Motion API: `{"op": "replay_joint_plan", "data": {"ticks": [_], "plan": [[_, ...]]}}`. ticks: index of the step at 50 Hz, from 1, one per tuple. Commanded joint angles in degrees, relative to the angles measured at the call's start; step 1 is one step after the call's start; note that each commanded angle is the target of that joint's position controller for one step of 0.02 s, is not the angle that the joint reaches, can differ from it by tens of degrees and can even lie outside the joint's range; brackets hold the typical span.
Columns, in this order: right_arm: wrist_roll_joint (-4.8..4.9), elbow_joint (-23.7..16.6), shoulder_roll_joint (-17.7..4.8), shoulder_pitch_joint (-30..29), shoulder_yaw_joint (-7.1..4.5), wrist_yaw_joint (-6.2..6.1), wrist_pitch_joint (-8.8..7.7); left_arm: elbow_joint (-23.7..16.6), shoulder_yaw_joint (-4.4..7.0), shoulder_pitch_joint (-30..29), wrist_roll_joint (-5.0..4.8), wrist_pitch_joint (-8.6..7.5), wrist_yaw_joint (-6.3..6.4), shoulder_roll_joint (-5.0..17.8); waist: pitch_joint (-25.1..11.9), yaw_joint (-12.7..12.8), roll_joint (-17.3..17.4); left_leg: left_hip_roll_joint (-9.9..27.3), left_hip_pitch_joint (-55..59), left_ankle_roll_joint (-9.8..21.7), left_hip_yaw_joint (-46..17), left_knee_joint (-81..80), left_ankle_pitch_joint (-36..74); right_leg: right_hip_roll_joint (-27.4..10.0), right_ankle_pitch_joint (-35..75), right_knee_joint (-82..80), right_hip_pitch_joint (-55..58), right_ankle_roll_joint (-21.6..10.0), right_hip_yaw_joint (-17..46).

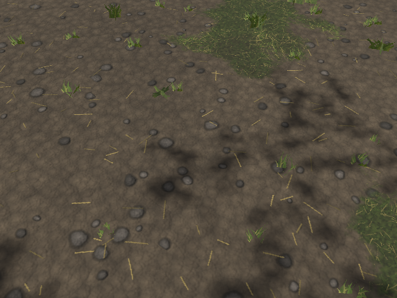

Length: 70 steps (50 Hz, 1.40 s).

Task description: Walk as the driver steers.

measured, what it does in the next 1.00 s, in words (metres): walks ahead, turning left: right foot, then left foot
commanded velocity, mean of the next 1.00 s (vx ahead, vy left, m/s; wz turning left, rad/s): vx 0.91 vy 0.00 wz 0.35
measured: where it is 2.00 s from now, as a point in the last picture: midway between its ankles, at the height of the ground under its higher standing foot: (71, 173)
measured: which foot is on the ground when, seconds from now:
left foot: down 0.00-0.02, up 0.04-0.42, down 0.44-0.94, up 0.96-1.00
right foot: up 0.00-0.00, down 0.02-0.46, up 0.48-0.90, down 0.92-1.00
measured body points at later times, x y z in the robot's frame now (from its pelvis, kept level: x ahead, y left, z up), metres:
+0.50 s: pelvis +0.25 +0.10 -0.06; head +0.29 +0.11 +0.39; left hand +0.16 +0.35 -0.19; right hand +0.53 -0.09 -0.14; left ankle +0.33 +0.16 -0.75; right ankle +0.04 -0.13 -0.64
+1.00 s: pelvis +0.68 +0.30 -0.04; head +0.70 +0.32 +0.41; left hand +0.64 +0.59 -0.16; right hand +0.85 +0.07 -0.16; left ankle +0.43 +0.27 -0.60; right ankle +0.77 +0.32 -0.75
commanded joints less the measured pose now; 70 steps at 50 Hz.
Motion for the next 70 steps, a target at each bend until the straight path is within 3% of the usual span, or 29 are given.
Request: {"op": "replay_joint_plan", "data": {"ticks": [1, 2, 3, 7, 17, 20, 22, 23, 24, 25, 30, 35, 41, 45, 46, 47, 48, 49, 51, 53, 56, 57, 58, 63, 64, 65, 66, 67, 70], "plan": [[-2.53, -5.95, -5.64, -10.04, -2.82, 1.17, -0.14, 1.77, 2.23, 15.77, 4.04, -0.49, 0.63, 6.99, 1.1, 12.45, -3.37, -2.21, -27.99, 2.87, -4.96, 8.59, -17.91, -5.6, -1.25, -12.1, 32.16, -2.51, 3.88], [-2.34, -8.92, 2.61, -12.13, -0.47, 1.07, -0.71, 0.85, 1.65, 19.33, 4.08, -0.39, 1.01, 9.17, -0.05, 13.2, -11.39, -4.13, -35.6, 2.11, -3.22, 26.26, -23.6, -21.34, -15.57, -14.21, 33.11, -1.67, 19.94], [-2.08, -12.32, -0.61, -15.83, -0.88, 1.52, -1.2, 0.29, 4.29, 15.85, 4.15, 0.07, 1.93, 16.77, 3.82, 12.62, -14.56, -2.42, -45.37, 1.85, -1.74, 31.39, -14.5, -29.02, -27.4, -20.65, 24.85, -8.97, 33.46], [-2.81, -6.99, -6.72, -10.9, -3.19, 4.6, 0.26, 0.95, 1.71, 6.56, 2.46, -1.52, 1.46, 7.73, 6.87, 5.51, -9.17, 1.52, -40.28, -1.14, -0.74, 43.15, -0.39, -16.77, -7.79, -22.01, 17.22, -5.62, 10.97], [-2.95, -11.55, -3.17, -24.47, -0.3, 6.96, 1.41, 9.66, 2.34, 12.11, 2.73, -3.65, 1.26, 8.37, 14.38, 6.44, -4.76, 3.55, -32.13, 5.06, 11.35, 26.38, 6.8, -14.1, 24.67, -25.28, 16.43, -4.15, -13.8], [-1.92, -10.11, -4.85, -15.54, -0.7, 5.31, 1.45, 10.63, 3.31, 11.81, 3.08, -2.23, 1.79, 13.24, 5.11, 0.2, -7.95, -4.06, -15.77, 9.8, 16.69, 22.81, -1.47, -15.84, 76.42, -6.55, 22.25, -3.63, -16.62], [-2.06, -3.55, -10.89, 7.76, -3.64, 3.75, 0.61, 8.78, 4.13, 8.38, 2.81, -0.88, 1.55, 15.93, -7.6, -10.61, -6.71, -8.72, 14.13, 12.44, 12.31, 17.87, -6.42, -15.96, 73.99, 24.47, 10.35, -3.81, -14.97], [-2.18, -2.02, -15.46, 8.47, -5.25, 2.48, 0.82, 8.48, 2.4, 9.7, 3.39, -1.31, 0.57, 9.24, -7.83, -7.6, 1.97, -1.12, 26.26, 13.28, -1.33, 14.58, -14.88, -9.27, 25.02, 43.79, -6.36, -2.38, -13.56], [-2.38, -3.91, -21.76, 3.91, -6.43, 2.29, 1.57, 1.79, 0.93, 9.06, 2.07, -2.53, -0.59, 4.2, -12.53, -1.39, 16.65, 12.16, 36.54, 22.16, -38.26, -1.69, -26.73, 2.42, -8.73, 63.17, -29.25, 0.93, -6.07], [-1.75, -4.83, -19.71, 5.1, -6.45, 2.24, 1.82, -0.58, 1.19, -0.2, 2.91, -3.85, -0.58, 8.65, -11.58, -5.44, 4.49, 12.59, 35.16, 20.36, -43.36, -8.19, -26.25, -0.48, -1.44, 62.68, -34.77, -0.23, 3.93], [-1.96, -3.57, -9.46, -2.18, -2.7, 0.56, -1.74, 2.43, -0.49, 5.87, 4.27, -1.36, -0.54, 5.82, 3.63, 6.38, -4.01, 5.52, 1.68, 15.24, -20.49, -12.15, -9.16, -9.43, 1.57, 44.45, -22.15, 0.39, 3.02], [-1.08, 0.06, -7.75, 4.32, -1.65, 1.94, -5.22, -0.2, -1.38, -7.6, 2.04, 0.08, -1.82, 4.11, 11.79, 1.39, -1.46, 0.57, 0.98, 7.81, -5.33, -18.87, 17.0, -9.33, 19.83, 23.63, -26.77, -1.02, -4.09], [-1.66, 3.74, -9.37, 6.9, -0.68, 0.38, -6.84, 1.64, -1.44, -10.82, 0.23, -1.01, -3.18, 4.11, 7.69, 0.96, 2.21, 3.68, 17.14, 0.53, 6.48, -20.45, 56.0, 0.66, 31.41, 5.64, -17.49, -6.99, -9.26], [-4.7, 2.73, -13.14, 0.58, -1.95, -2.88, -4.32, 9.53, 1.21, 11.25, 0.4, 0.18, -2.38, 10.94, -4.15, 13.7, 6.89, 8.1, 24.71, -3.03, 9.93, 8.95, 89.65, 8.88, 19.55, 7.17, 1.83, -9.31, -11.07], [-5.05, 1.35, -14.48, -5.19, -2.49, -3.31, -3.43, 13.51, 2.53, 24.82, 0.23, 0.43, -1.77, 12.92, -6.34, 21.22, 5.7, 7.3, 18.05, -3.22, 10.66, 29.73, 86.14, 6.16, 17.29, 3.37, 12.32, -12.25, -6.67], [-4.86, 0.11, -11.56, -10.66, -1.85, -2.69, -3.75, 16.19, 3.72, 32.1, 0.08, 0.95, -0.97, 14.39, -5.27, 24.4, -2.65, -1.2, 2.29, -2.22, 10.93, 57.32, 40.96, 2.17, 12.71, 3.71, 22.9, -15.04, -0.42], [-2.55, -4.36, -0.83, -4.23, 0.98, -1.08, -4.95, 14.93, 4.11, 23.17, 1.98, 1.22, -0.65, 16.45, -6.43, 9.82, -21.2, -9.55, -30.94, -5.73, 3.33, 78.5, -17.89, -10.39, 14.7, 4.98, 39.35, -26.08, 29.31], [-2.47, -6.37, -3.55, -3.76, 2.16, -0.81, -6.2, 11.89, 4.18, 17.46, 1.43, 1.23, -0.84, 14.35, -12.16, 10.26, -11.21, -6.17, -36.62, -3.8, -5.47, 76.41, -13.23, -15.52, -4.27, -10.0, 38.87, -29.52, 46.94], [-3.98, -6.56, -7.3, -8.97, 2.28, 0.3, -7.31, 11.86, 3.2, 12.99, 1.03, 1.06, -0.53, 8.64, 1.29, 5.49, 5.66, 0.12, -30.58, -1.12, -4.9, 60.94, -3.72, -12.52, -11.03, -18.33, 16.3, -22.86, 40.08], [-5.87, -7.48, -5.95, -9.52, 3.15, 0.57, -4.84, 12.41, 2.62, 11.91, 1.06, -0.4, -0.02, 8.5, 7.45, 1.46, 6.28, 2.81, -24.9, -2.81, -3.37, 53.78, -5.23, -6.94, -3.95, -19.78, 0.75, -20.47, 31.53], [-4.65, -10.42, -4.74, -14.21, 4.15, 0.54, -3.52, 12.14, 3.25, 10.46, 0.78, -2.12, -0.45, 11.87, 12.71, 0.28, 4.1, 2.47, -15.69, -5.75, 3.18, 34.45, -0.94, -1.38, 41.93, -18.15, -13.08, -18.67, 19.42], [-4.05, -11.13, -3.56, -16.34, 4.58, 0.51, -3.73, 12.64, 3.48, 10.89, 0.37, -2.01, -0.53, 11.68, 11.68, 1.31, 2.66, 0.81, -11.58, -5.62, 4.88, 26.52, 4.11, 1.86, 52.4, -14.72, -13.84, -15.71, 14.89], [-2.05, -13.82, -2.58, -22.68, 4.04, -0.48, -6.54, 10.61, 2.42, 11.19, -3.13, -2.51, 0.47, 6.38, 9.88, 5.16, 3.29, -3.93, -8.22, -5.81, 3.55, 17.29, 8.74, 5.57, 43.46, -12.19, -15.72, -11.69, 15.03], [-0.61, -14.88, -5.68, -15.98, 0.55, -2.37, -6.63, 11.05, 3.88, 11.86, -2.81, 1.01, 2.51, 9.4, -3.27, 1.28, -8.03, -9.5, 15.13, -5.91, 1.16, -3.53, 32.6, 10.14, 32.5, 8.0, -9.07, 0.58, 18.79], [-1.92, -12.28, -6.99, -5.62, -0.36, -2.71, -6.07, 8.84, 3.62, 8.51, -2.39, 1.34, 2.82, 8.29, -9.49, -4.01, -8.21, -2.58, 26.51, -3.42, -3.41, -3.83, 41.52, 12.07, 22.63, 21.96, -11.73, 3.34, 16.85], [-3.05, -9.83, -8.23, 2.97, -0.14, -2.85, -5.08, 6.54, 1.5, 10.79, 0.28, 2.2, 3.13, 1.11, -19.45, -4.37, 1.34, 14.79, 39.58, 2.18, -15.88, 6.68, 70.12, 14.75, -24.2, 40.92, -19.1, 4.57, 11.12], [-5.59, -10.96, -6.11, 1.83, 1.21, -1.64, -4.43, 6.09, 0.87, 23.47, -0.53, 2.13, 2.52, 1.57, -28.97, 2.2, 11.13, 30.0, 41.82, 12.35, -30.75, 12.94, 90.69, 12.06, -32.17, 58.79, -20.85, 5.67, 15.35], [-3.04, -10.3, -8.28, -3.27, -0.35, -1.0, -3.71, 5.2, 1.37, 25.86, -1.5, 2.78, 1.43, 6.64, -30.38, 4.16, 14.91, 33.78, 40.8, 19.3, -35.89, 10.3, 74.44, 6.61, -24.61, 68.56, -26.51, 7.37, 12.97], [-2.29, -12.84, -2.59, -16.92, 1.31, -3.26, -1.13, 3.05, 3.24, 11.54, -1.76, 5.67, 2.95, 10.26, -10.12, 5.38, 2.11, 19.44, 11.69, 14.03, -17.14, 1.18, 50.25, -0.31, -13.4, 62.92, -25.65, 8.67, 7.08]]}}
Keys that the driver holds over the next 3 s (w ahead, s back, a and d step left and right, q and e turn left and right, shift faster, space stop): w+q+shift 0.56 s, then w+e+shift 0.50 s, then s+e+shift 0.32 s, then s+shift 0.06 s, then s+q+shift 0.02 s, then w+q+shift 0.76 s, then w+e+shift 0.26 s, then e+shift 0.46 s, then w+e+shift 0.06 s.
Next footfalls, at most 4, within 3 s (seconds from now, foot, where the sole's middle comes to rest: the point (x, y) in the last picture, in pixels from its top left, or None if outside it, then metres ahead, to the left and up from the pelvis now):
0.02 right None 0.00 -0.13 -0.78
0.44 left None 0.36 0.18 -0.78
0.92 right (103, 230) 0.81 0.33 -0.78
1.30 left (52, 167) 1.13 0.59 -0.78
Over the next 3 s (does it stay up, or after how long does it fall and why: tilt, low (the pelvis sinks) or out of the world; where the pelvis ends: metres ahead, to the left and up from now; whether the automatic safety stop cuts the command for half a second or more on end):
stays up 1.80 0.86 -0.02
